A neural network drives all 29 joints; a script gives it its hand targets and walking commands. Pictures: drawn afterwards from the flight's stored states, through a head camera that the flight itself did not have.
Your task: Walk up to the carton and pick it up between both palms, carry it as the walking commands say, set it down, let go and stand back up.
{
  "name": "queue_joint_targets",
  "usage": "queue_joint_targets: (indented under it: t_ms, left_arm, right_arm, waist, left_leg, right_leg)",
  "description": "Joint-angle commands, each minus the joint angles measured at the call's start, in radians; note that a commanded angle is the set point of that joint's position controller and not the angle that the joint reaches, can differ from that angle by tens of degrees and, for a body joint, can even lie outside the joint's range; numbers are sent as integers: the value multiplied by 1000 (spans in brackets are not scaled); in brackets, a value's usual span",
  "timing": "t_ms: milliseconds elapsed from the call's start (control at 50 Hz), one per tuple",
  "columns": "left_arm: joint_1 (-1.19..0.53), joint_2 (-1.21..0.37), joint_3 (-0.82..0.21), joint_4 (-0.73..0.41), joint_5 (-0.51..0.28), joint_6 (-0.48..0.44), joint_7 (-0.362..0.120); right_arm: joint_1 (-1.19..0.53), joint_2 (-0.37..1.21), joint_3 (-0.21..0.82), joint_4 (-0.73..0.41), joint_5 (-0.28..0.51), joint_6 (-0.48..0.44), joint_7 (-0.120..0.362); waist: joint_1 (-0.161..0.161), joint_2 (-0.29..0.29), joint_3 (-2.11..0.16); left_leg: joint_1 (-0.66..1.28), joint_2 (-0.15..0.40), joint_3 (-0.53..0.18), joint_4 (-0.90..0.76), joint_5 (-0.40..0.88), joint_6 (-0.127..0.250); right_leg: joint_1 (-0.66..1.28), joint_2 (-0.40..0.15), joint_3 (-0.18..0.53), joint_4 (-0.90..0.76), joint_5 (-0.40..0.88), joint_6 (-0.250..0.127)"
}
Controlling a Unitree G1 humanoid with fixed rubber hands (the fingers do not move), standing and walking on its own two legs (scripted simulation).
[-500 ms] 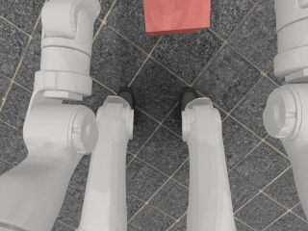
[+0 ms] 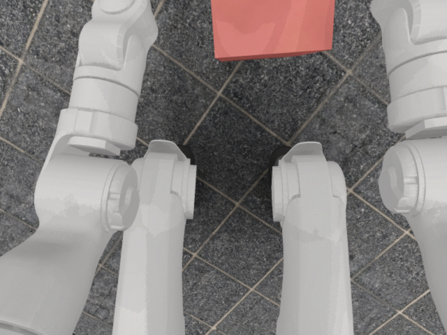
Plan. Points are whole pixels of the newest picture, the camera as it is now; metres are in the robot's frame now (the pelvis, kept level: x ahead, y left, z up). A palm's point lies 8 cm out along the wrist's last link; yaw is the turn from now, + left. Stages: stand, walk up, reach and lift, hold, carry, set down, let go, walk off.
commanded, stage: reach and lift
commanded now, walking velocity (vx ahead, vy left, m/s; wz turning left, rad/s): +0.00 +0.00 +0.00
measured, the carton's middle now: out of the picture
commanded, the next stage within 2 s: none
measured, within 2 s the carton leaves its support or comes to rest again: neither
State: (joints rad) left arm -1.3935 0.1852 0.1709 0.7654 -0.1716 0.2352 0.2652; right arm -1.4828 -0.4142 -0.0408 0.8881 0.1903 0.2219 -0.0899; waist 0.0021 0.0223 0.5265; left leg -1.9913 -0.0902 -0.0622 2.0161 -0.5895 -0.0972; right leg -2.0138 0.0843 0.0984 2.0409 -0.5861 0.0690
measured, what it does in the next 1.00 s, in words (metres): lowers itself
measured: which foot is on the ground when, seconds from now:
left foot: down 0.00-1.00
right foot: down 0.00-1.00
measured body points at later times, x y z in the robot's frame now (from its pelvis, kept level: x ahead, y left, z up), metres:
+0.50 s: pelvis +0.01 +0.00 -0.07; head +0.39 -0.03 +0.15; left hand +0.56 +0.14 -0.26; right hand +0.56 -0.18 -0.28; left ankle +0.12 +0.14 -0.40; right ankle +0.11 -0.13 -0.40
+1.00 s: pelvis +0.01 +0.00 -0.08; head +0.38 -0.03 +0.15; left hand +0.57 +0.10 -0.26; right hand +0.56 -0.18 -0.28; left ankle +0.12 +0.14 -0.40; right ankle +0.11 -0.13 -0.40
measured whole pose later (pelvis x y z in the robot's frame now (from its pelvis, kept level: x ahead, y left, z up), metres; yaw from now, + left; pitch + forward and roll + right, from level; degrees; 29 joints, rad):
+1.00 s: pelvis +0.01 +0.00 -0.08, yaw +1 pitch +30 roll +2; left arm -1.56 0.19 0.13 1.18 -0.21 0.07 0.16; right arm -1.52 -0.41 0.04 1.17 0.22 0.06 -0.06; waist -0.01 0.06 0.52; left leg -2.17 -0.10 -0.05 2.27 -0.63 -0.11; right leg -2.19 0.03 0.07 2.30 -0.64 0.04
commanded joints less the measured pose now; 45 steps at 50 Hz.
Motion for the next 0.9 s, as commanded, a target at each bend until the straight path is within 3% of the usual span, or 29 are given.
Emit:
queue_joint_targets:
  t_ms: [0,140,260,320,380,500,680,880]
  left_arm:
    - [-363,117,-5,-162,-1,-76,-7]
    - [-417,108,-47,-102,-43,-112,-21]
    - [-399,84,-64,88,-70,-140,-57]
    - [-412,98,-46,107,-67,-167,-70]
    - [-408,104,-41,116,-66,-189,-75]
    - [-336,82,-37,148,-67,-204,-75]
    - [-317,20,-53,151,-75,-209,-84]
    - [-367,-71,-53,204,-51,-209,-102]
  right_arm:
    - [-413,-158,-27,-122,8,-76,5]
    - [-462,-175,-16,-56,28,-120,14]
    - [-469,-171,-16,44,0,-165,25]
    - [-497,-160,1,39,6,-190,36]
    - [-481,-158,15,50,12,-202,46]
    - [-424,-149,31,46,20,-214,40]
    - [-401,-107,51,50,21,-218,50]
    - [-482,17,105,75,32,-212,74]
  waist:
    - [5,-79,-2003]
    - [-20,-59,-1916]
    - [-61,-80,-1654]
    - [-32,-89,-1530]
    - [-25,-88,-1500]
    - [-39,-90,-1532]
    - [-56,-81,-1492]
    - [-31,-103,-1409]
  left_leg:
    - [713,-19,174,-107,477,28]
    - [676,-10,175,-27,468,16]
    - [490,-7,170,30,401,16]
    - [408,-4,167,55,429,21]
    - [409,-3,168,75,467,18]
    - [434,-14,168,103,528,12]
    - [440,-22,161,109,532,11]
    - [367,-26,171,97,452,20]
  right_leg:
    - [731,-14,-179,-157,494,-15]
    - [637,-32,-179,-93,460,-17]
    - [542,-42,-162,-53,412,-16]
    - [493,-45,-145,-26,431,-16]
    - [480,-44,-132,-6,465,-16]
    - [506,-37,-129,18,549,-16]
    - [473,-32,-130,28,544,-24]
    - [478,-26,-124,20,477,-27]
